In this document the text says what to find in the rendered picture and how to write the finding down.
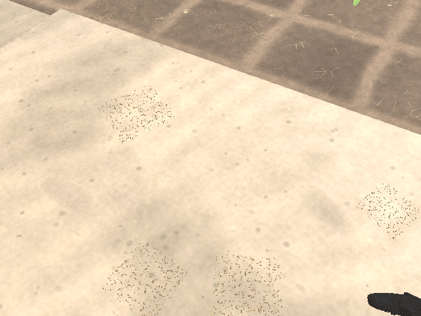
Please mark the right robot hand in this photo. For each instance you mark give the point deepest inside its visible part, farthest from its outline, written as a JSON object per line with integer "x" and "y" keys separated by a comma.
{"x": 397, "y": 304}

